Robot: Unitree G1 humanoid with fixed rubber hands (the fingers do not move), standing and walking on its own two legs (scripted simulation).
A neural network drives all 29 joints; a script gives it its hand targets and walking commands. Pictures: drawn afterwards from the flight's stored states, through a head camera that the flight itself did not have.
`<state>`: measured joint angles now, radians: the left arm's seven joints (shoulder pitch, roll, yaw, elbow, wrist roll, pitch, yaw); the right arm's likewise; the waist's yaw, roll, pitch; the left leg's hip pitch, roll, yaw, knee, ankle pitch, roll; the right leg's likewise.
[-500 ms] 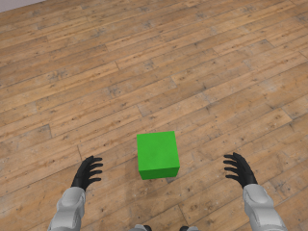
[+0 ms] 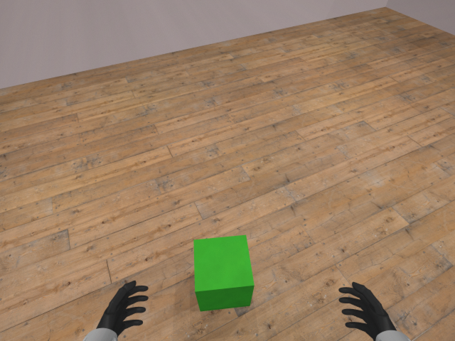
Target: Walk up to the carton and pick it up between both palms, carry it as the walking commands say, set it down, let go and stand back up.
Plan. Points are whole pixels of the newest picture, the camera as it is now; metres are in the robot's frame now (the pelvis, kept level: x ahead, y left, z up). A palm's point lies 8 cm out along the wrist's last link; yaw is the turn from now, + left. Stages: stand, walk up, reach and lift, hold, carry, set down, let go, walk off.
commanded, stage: let go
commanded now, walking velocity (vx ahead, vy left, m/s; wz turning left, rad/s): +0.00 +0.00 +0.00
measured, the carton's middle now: (222, 273) +0.49 +0.05 -0.65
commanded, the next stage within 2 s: stand in 0.12 s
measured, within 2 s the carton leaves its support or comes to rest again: neither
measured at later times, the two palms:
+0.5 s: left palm (73, 336) +0.16 +0.31 -0.10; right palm (395, 339) +0.16 -0.27 -0.08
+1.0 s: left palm out of the picture +0.13 +0.31 -0.10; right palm out of the picture +0.13 -0.29 -0.09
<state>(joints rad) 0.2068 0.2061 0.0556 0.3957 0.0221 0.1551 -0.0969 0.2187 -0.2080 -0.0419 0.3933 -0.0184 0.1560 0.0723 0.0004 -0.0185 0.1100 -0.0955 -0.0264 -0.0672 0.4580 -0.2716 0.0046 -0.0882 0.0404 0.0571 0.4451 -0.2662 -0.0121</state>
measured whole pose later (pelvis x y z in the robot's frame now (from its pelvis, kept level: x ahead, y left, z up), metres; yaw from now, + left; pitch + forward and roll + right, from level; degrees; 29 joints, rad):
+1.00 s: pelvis +0.02 +0.01 +0.00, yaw +0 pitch -1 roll +0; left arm 0.15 0.38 0.01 0.89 0.03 0.01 0.03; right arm 0.13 -0.36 -0.01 0.92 -0.03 0.01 -0.02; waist -0.01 -0.03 0.02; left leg -0.12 -0.05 -0.06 0.38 -0.25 0.02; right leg -0.12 0.01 0.07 0.39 -0.26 0.01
